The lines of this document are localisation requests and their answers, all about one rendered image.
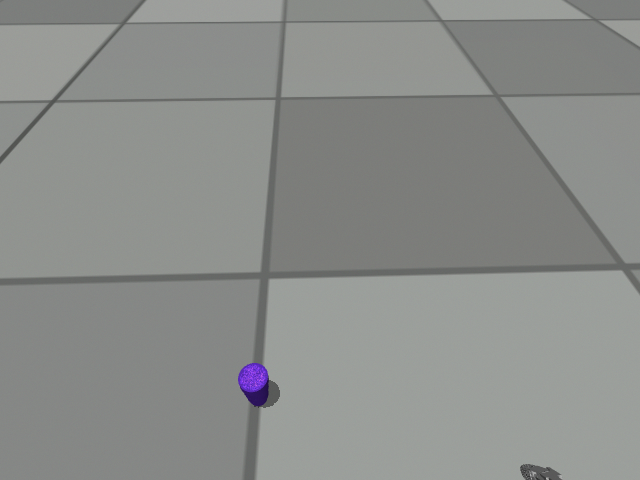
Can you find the cup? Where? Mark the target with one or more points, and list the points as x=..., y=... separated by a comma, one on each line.
x=253, y=380

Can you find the right robot hand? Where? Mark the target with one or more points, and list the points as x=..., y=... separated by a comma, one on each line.
x=532, y=472

